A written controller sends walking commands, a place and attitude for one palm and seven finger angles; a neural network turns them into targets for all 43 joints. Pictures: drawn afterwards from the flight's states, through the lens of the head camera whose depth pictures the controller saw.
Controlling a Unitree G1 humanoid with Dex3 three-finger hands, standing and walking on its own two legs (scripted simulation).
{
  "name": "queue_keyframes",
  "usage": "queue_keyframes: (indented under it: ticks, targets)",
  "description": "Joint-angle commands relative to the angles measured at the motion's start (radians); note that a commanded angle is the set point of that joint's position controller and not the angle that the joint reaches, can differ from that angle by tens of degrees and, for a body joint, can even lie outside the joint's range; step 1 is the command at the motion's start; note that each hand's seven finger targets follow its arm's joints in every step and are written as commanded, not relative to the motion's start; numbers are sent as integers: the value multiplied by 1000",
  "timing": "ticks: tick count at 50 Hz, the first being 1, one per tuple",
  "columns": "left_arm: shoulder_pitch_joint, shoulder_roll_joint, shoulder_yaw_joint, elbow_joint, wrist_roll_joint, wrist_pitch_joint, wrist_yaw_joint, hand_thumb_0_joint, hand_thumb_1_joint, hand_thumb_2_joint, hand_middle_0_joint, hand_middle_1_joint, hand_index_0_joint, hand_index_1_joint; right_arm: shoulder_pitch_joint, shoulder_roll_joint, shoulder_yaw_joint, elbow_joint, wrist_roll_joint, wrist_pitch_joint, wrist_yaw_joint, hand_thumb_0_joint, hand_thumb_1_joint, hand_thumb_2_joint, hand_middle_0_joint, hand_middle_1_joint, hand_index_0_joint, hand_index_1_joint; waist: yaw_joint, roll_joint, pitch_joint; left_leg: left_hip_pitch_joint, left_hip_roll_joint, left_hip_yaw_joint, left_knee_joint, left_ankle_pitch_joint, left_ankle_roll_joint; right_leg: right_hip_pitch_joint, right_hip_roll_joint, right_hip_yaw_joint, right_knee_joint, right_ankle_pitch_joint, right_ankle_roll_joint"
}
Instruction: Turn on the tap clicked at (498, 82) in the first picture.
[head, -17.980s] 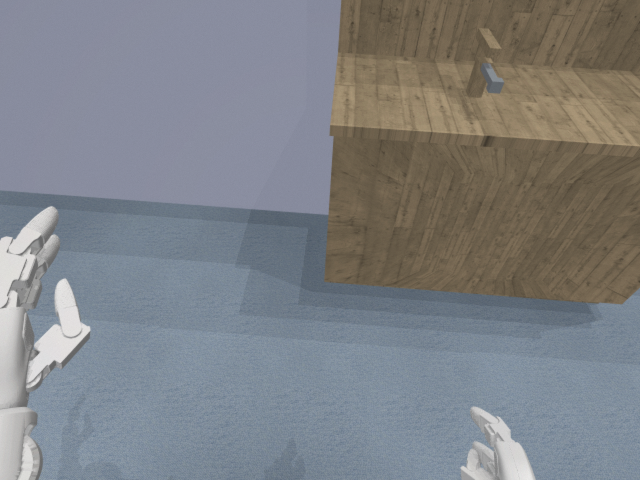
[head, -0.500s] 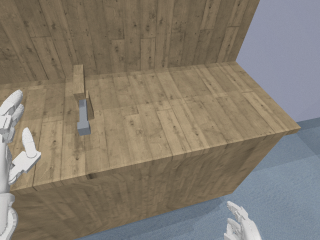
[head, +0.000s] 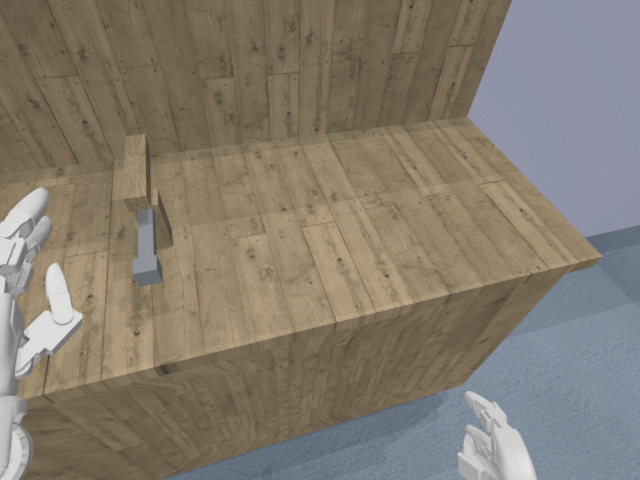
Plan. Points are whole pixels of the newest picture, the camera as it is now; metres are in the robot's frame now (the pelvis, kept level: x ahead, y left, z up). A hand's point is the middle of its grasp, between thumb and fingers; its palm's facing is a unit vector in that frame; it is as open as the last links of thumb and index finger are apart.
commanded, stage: look again from close up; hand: left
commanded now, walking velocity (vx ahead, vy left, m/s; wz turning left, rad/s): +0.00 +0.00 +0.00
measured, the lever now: (148, 270) +0.33 +0.25 +0.06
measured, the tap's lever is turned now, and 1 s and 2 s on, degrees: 0 0 0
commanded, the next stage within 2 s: shuffle to correct the standing spot in 0.32 s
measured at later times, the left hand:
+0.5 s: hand (84, 319) +0.22 +0.24 +0.16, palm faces +0.38 -0.85 -0.36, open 7.4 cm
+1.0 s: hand (148, 319) +0.22 +0.18 +0.16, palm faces +0.34 -0.86 -0.38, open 7.4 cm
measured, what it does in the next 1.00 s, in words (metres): shifts its weight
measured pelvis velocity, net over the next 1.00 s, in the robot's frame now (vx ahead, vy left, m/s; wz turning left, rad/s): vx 0.00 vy -0.06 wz -0.01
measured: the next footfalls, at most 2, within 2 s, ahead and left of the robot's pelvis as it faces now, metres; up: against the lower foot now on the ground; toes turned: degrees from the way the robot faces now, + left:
none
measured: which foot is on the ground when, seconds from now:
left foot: down 0.00-1.00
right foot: down 0.00-1.00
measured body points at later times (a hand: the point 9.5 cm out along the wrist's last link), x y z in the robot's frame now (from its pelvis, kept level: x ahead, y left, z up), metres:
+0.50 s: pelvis +0.00 -0.01 +0.00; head +0.01 +0.01 +0.45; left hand +0.19 +0.28 +0.18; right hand +0.18 -0.23 -0.07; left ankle +0.04 +0.08 -0.74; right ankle -0.01 -0.13 -0.74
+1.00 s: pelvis +0.00 -0.06 +0.00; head +0.02 -0.05 +0.45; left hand +0.20 +0.23 +0.18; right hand +0.17 -0.28 -0.08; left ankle +0.04 +0.08 -0.74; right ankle -0.01 -0.13 -0.74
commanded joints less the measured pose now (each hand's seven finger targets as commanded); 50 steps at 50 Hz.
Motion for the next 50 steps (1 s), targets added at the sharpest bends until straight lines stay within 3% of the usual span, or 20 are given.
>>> queue_keyframes:
  ticks: [1,3,6,7,11,12,16,17,21,22,26,27,31,32,36,37,41,42,48,50]
  targets:
    - [-92,174,103,-232,-5,-60,24,0,900,900,-200,-300,-200,-300,-101,-126,-49,-158,8,-51,-17,0,-900,-900,200,300,200,300,0,82,-141,72,100,-108,-89,90,-18,13,-66,59,-44,144,-33]
    - [-99,155,83,-229,-7,-59,22,0,900,900,-200,-300,-200,-300,-94,-127,-52,-162,5,-50,-16,0,-900,-900,200,300,200,300,-2,76,-143,64,99,-111,-91,80,-15,23,-68,59,-44,142,-34]
    - [-80,182,112,-228,-7,-56,27,0,900,900,-200,-300,-200,-300,-105,-123,-47,-160,7,-48,-19,0,-900,-900,200,300,200,300,2,76,-136,62,101,-116,-102,53,-16,17,-65,56,-48,122,-32]
    - [-79,146,78,-222,-8,-58,22,0,900,900,-200,-300,-200,-300,-95,-128,-47,-156,0,-45,-18,0,-900,-900,200,300,200,300,-2,77,-138,60,98,-110,-102,57,-13,19,-60,50,-47,129,-32]
    - [-63,177,111,-221,-9,-53,27,0,900,900,-200,-300,-200,-300,-102,-124,-49,-160,7,-45,-21,0,-900,-900,200,300,200,300,0,67,-139,59,100,-116,-105,61,-17,25,-65,54,-50,130,-32]
    - [-61,148,85,-204,-12,-53,21,0,900,900,-200,-300,-200,-300,-91,-128,-46,-156,0,-41,-20,0,-900,-900,200,300,200,300,-3,56,-136,50,98,-115,-108,60,-15,23,-59,46,-51,127,-30]
    - [-46,180,115,-216,-12,-48,27,0,900,900,-200,-300,-200,-300,-103,-123,-49,-159,8,-41,-22,0,-900,-900,200,300,200,300,0,64,-146,66,99,-112,-92,87,-15,27,-71,58,-55,150,-33]
    - [-50,142,78,-201,-14,-48,21,0,900,900,-200,-300,-200,-300,-91,-129,-47,-155,2,-38,-20,0,-900,-900,200,300,200,300,-4,52,-138,58,96,-110,-95,87,-15,21,-65,48,-54,144,-31]
    - [-64,180,110,-230,-13,-46,28,0,900,900,-200,-300,-200,-300,-106,-125,-50,-157,9,-38,-24,0,-900,-900,200,300,200,300,-3,68,-145,64,99,-112,-93,70,-14,23,-73,62,-57,137,-33]
    - [-63,152,84,-213,-16,-47,22,0,900,900,-200,-300,-200,-300,-94,-127,-47,-152,3,-35,-23,0,-900,-900,200,300,200,300,-5,58,-139,63,99,-113,-104,76,-15,16,-58,47,-55,132,-30]
    - [-84,186,111,-242,-20,-42,22,0,900,900,-200,-300,-200,-300,-109,-119,-47,-160,9,-34,-25,0,-900,-900,200,300,200,300,-5,97,-134,83,122,-131,-139,91,-28,10,-38,35,-47,102,-24]
    - [-79,159,87,-221,-24,-42,16,0,900,900,-200,-300,-200,-300,-97,-121,-45,-155,2,-30,-24,0,-900,-900,200,300,200,300,-7,105,-132,74,126,-135,-154,69,-27,6,-26,24,-45,82,-20]
    - [-83,184,107,-247,-24,-39,16,0,900,900,-200,-300,-200,-300,-102,-113,-51,-168,8,-33,-19,0,-900,-900,200,300,200,300,-6,134,-125,80,149,-148,-169,24,-32,-9,-20,27,-49,44,-19]
    - [-79,152,77,-233,-27,-37,11,0,900,900,-200,-300,-200,-300,-93,-118,-49,-165,2,-29,-15,0,-900,-900,200,300,200,300,-9,136,-122,63,150,-149,-179,-2,-30,-8,-11,19,-47,35,-17]
    - [-59,187,112,-245,-31,-29,12,0,900,900,-200,-300,-200,-300,-97,-114,-54,-176,9,-28,-10,0,-900,-900,200,300,200,300,-8,118,-131,66,155,-137,-151,3,-28,-9,-20,29,-58,49,-21]
    - [-53,159,90,-231,-34,-27,8,0,900,900,-200,-300,-200,-300,-88,-117,-53,-172,4,-23,-8,0,-900,-900,200,300,200,300,-10,114,-133,58,152,-127,-145,-5,-25,-13,-15,25,-58,51,-19]
    - [-41,200,130,-248,-40,-17,12,0,900,900,-200,-300,-200,-300,-97,-113,-57,-178,11,-19,-8,0,-900,-900,200,300,200,300,-9,83,-151,69,154,-111,-89,55,-22,-16,-35,43,-57,96,-26]
    - [-42,168,102,-236,-44,-16,7,0,900,900,-200,-300,-200,-300,-86,-117,-56,-173,5,-14,-6,0,-900,-900,200,300,200,300,-13,79,-151,60,146,-100,-76,58,-22,-22,-30,39,-57,98,-25]
    - [-41,190,119,-265,-54,-5,2,0,900,900,-200,-300,-200,-300,-90,-121,-71,-181,7,-12,-11,0,-900,-900,200,300,200,300,-11,76,-160,65,147,-78,9,109,-19,-50,-59,77,-37,158,-37]
    - [-33,200,133,-261,-57,-3,1,0,900,900,-200,-300,-200,-300,-83,-120,-75,-180,7,-7,-11,0,-900,-900,200,300,200,300,-12,43,-163,60,138,-62,47,95,-21,-61,-73,93,-36,169,-45]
